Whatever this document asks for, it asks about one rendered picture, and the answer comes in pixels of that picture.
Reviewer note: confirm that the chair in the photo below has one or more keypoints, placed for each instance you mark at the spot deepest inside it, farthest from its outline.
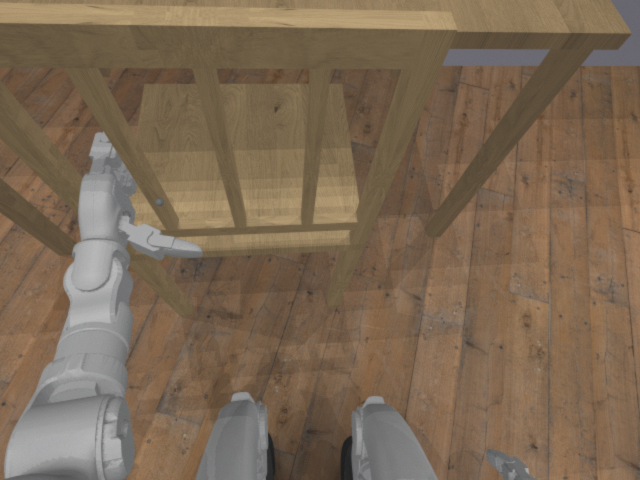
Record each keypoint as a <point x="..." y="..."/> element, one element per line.
<point x="243" y="169"/>

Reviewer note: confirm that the table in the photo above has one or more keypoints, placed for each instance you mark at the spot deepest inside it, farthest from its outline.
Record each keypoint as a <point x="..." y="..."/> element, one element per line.
<point x="571" y="29"/>

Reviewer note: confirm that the robot right shin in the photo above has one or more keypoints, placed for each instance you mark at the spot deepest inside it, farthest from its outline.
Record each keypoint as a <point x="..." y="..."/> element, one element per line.
<point x="361" y="468"/>

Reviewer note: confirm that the right robot hand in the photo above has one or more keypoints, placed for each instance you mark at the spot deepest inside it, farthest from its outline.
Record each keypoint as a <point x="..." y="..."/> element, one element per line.
<point x="510" y="468"/>

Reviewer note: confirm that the left robot forearm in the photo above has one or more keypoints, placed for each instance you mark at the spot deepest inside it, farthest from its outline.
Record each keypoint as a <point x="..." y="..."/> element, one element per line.
<point x="91" y="353"/>

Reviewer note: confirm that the left robot thigh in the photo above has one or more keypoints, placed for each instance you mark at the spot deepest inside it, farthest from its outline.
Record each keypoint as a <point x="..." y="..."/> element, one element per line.
<point x="239" y="433"/>

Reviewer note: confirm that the left robot upper arm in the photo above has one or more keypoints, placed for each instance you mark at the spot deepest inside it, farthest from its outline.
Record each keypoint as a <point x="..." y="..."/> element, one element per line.
<point x="81" y="439"/>

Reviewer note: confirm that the left robot hand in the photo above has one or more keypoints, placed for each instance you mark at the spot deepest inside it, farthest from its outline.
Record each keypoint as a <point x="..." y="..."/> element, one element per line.
<point x="104" y="197"/>

